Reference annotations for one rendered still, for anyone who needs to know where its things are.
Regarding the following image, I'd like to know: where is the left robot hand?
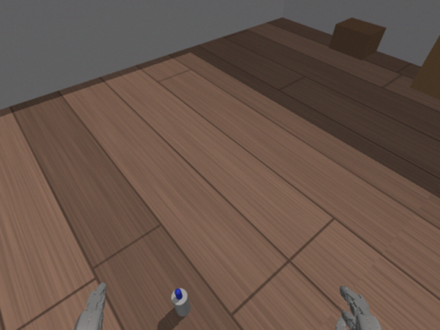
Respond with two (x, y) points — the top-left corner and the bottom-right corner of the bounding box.
(74, 282), (107, 330)

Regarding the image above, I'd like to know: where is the right robot hand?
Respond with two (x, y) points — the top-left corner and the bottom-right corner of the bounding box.
(335, 286), (382, 330)

